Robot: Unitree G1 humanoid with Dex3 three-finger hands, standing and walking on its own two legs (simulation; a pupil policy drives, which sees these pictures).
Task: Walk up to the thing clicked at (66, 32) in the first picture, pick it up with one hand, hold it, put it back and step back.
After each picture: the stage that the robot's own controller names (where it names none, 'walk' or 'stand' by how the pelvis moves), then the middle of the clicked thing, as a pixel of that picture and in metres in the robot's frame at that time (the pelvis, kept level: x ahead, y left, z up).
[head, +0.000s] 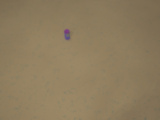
stand; (67, 34) +1.48 +0.17 -0.72
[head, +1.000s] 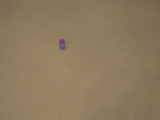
walk; (62, 44) +1.36 +0.16 -0.71
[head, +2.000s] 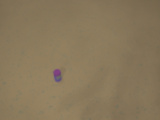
walk; (57, 75) +0.83 +0.19 -0.71
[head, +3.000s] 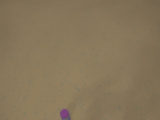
walk; (65, 115) +0.48 +0.20 -0.70
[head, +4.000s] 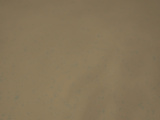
stand; out of the picture +0.32 +0.20 -0.71
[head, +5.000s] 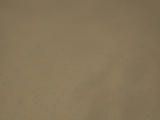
stand; out of the picture +0.31 +0.19 -0.72
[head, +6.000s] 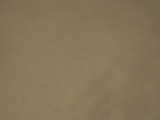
stand; out of the picture +0.34 +0.19 -0.73
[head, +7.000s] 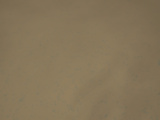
stand; out of the picture +0.33 +0.21 -0.73
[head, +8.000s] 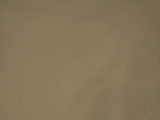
stand; out of the picture +0.32 +0.20 -0.73
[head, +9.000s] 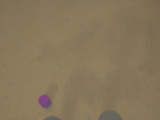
go down; (45, 101) +0.36 +0.19 -0.56
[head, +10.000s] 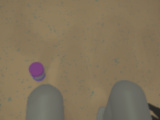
go down; (37, 72) +0.43 +0.20 -0.33
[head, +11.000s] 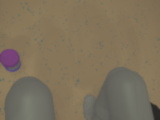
close in; (11, 61) +0.42 +0.21 -0.26
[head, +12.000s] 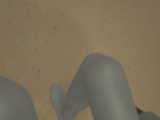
close; out of the picture +0.41 +0.24 -0.23
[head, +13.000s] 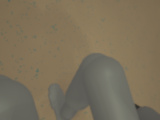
close; out of the picture +0.41 +0.25 -0.23
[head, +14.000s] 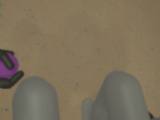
lift; (4, 69) +0.35 +0.24 -0.12
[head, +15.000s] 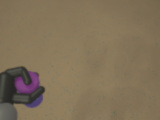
hold; (30, 90) +0.32 +0.18 +0.02
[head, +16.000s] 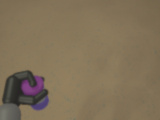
hold; (36, 93) +0.32 +0.17 +0.00
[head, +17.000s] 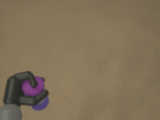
hold; (36, 94) +0.32 +0.17 -0.01
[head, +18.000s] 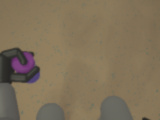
crouch; (27, 68) +0.40 +0.18 -0.08
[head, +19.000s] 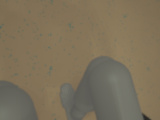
lower; out of the picture +0.43 +0.24 -0.22
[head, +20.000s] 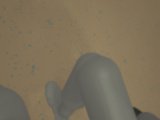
lower; out of the picture +0.44 +0.26 -0.23
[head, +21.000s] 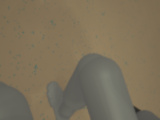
lower; out of the picture +0.43 +0.26 -0.24
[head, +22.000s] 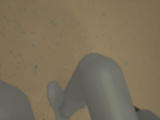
lower; out of the picture +0.43 +0.26 -0.23
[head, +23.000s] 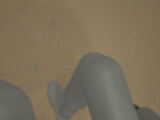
loosen; out of the picture +0.43 +0.26 -0.23
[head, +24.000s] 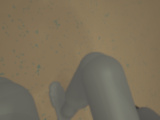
withdraw; out of the picture +0.42 +0.24 -0.24
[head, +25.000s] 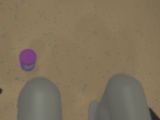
walk; (28, 60) +0.43 +0.19 -0.28
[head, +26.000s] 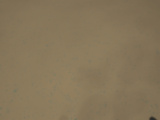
stand; out of the picture +0.35 +0.17 -0.64
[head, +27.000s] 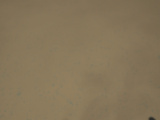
stand; out of the picture +0.36 +0.18 -0.67
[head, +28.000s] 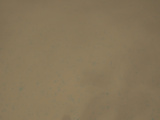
stand; out of the picture +0.36 +0.17 -0.67
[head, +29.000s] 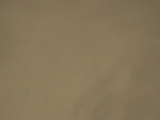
walk; out of the picture +0.37 +0.18 -0.72
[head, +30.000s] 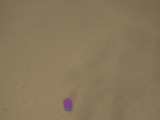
walk; (68, 104) +0.46 +0.11 -0.70
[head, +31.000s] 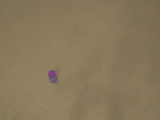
walk; (52, 76) +0.71 +0.24 -0.70
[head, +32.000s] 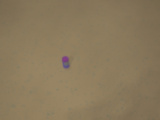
stand; (65, 62) +1.01 +0.19 -0.70
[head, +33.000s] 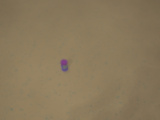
stand; (64, 65) +0.99 +0.18 -0.72
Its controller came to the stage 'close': yes
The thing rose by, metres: 0.71
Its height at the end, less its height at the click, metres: +0.00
